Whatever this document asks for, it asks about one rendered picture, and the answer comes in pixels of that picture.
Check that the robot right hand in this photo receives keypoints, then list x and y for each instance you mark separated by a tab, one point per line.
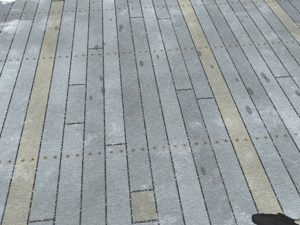
272	219

